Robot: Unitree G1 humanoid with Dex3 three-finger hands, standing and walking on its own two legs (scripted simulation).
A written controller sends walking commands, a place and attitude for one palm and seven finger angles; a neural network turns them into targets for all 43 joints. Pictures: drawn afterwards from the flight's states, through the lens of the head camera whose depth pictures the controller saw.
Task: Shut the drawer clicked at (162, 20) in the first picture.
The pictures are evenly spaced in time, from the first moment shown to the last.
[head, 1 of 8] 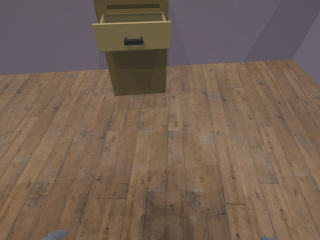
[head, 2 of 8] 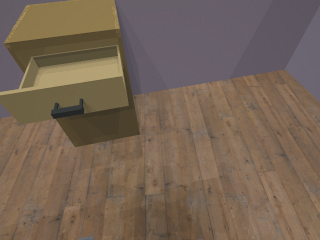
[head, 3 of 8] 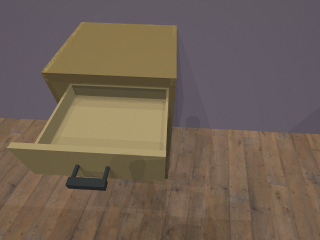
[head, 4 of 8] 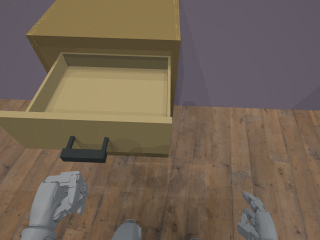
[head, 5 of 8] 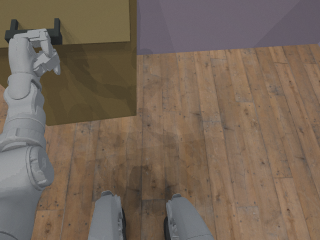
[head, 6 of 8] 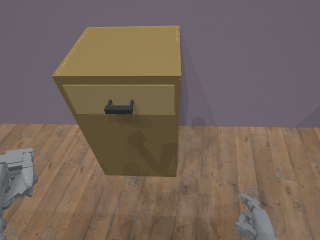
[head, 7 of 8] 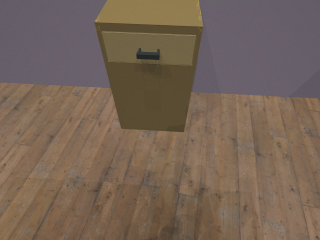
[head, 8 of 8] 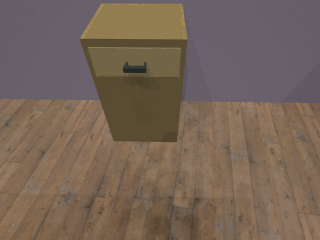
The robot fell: no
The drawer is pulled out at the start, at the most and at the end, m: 0.30 0.30 0.00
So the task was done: yes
